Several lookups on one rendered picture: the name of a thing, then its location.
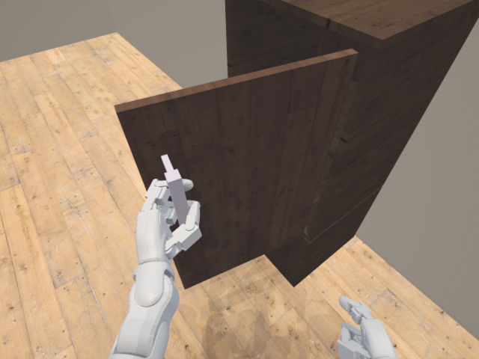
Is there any handle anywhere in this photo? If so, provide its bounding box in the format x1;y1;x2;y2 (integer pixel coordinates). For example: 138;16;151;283
161;154;189;225

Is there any robot left hand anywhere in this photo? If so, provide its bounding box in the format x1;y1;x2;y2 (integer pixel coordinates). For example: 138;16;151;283
135;179;202;265

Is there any cupboard door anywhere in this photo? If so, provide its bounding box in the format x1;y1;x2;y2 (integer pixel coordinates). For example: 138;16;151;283
114;49;359;289

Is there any left robot forearm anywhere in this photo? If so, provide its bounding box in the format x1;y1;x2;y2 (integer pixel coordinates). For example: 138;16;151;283
108;260;180;359

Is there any robot right hand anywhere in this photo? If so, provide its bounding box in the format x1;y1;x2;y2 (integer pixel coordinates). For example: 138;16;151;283
337;296;397;359

